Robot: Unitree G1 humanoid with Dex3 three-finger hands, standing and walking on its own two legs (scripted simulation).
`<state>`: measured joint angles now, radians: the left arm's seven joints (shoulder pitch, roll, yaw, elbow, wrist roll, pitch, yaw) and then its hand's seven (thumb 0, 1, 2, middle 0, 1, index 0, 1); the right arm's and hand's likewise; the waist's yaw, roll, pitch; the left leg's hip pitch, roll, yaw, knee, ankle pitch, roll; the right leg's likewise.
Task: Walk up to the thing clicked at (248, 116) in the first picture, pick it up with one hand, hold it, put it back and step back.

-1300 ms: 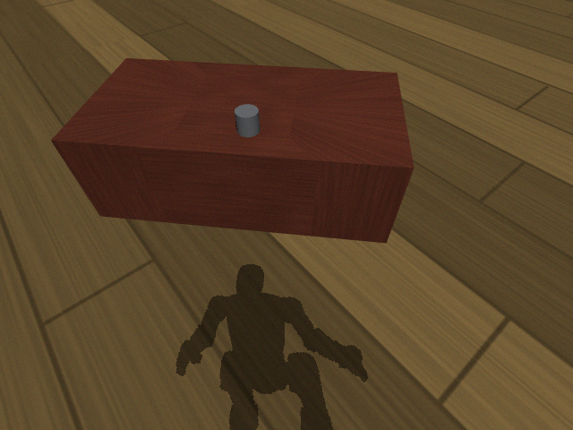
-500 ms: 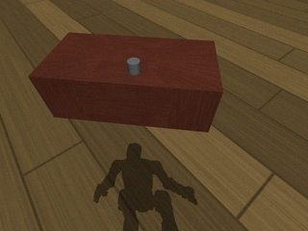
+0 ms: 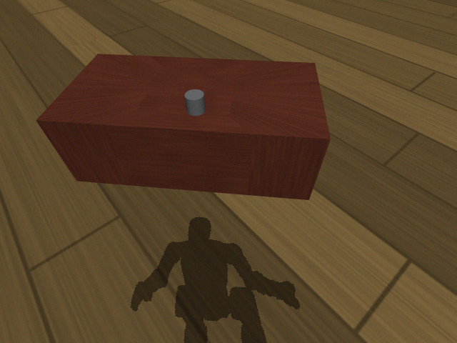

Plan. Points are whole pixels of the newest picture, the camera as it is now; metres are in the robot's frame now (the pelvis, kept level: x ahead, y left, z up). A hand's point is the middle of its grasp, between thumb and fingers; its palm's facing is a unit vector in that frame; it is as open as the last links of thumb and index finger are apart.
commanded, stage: walk up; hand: left
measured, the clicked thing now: (195, 102) +1.14 +0.22 -0.27
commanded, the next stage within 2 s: none
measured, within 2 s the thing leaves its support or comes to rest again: neither
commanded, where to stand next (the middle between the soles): +0.67 +0.10 m, yaw -4 degrees
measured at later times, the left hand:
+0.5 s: hand (98, 317) +0.19 +0.30 -0.16, palm faces -0.05 -0.92 -0.39, open 7.4 cm
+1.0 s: hand (103, 246) +0.33 +0.33 -0.12, palm faces -0.02 -0.89 -0.46, open 7.4 cm
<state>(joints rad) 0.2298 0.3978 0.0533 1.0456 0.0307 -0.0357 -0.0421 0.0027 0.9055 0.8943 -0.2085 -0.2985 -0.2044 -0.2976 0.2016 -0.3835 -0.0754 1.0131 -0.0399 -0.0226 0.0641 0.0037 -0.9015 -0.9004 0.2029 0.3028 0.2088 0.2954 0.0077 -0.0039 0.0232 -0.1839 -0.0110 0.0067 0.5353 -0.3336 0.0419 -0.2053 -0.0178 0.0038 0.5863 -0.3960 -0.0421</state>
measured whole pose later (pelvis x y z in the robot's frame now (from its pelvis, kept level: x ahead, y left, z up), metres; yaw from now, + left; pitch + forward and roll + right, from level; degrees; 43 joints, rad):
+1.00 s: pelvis +0.33 +0.04 +0.00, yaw -1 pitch -2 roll -1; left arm 0.43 0.41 0.07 0.88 0.03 -0.09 -0.01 0.00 0.90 0.89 -0.21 -0.30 -0.21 -0.30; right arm 0.30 -0.45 -0.10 0.85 -0.03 0.02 0.11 0.01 -0.91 -0.90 0.20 0.30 0.20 0.29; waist 0.04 0.07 0.04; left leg -0.52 0.08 -0.04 0.88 -0.29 -0.02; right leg -0.20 -0.08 -0.07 0.54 -0.30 0.00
